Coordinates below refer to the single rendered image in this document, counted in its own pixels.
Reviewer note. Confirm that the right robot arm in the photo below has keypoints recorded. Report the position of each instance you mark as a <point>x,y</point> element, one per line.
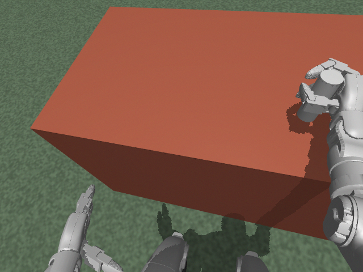
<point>343,223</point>

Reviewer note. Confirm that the left robot arm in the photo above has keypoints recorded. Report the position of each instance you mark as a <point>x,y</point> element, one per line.
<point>65,261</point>

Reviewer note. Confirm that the left robot hand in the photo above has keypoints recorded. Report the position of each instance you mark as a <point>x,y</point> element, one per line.
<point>73,237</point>

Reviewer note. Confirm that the right robot hand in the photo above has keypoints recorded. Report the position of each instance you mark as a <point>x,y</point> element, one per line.
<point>349,95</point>

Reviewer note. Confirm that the can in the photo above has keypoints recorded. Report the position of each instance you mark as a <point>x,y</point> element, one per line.
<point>326,85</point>

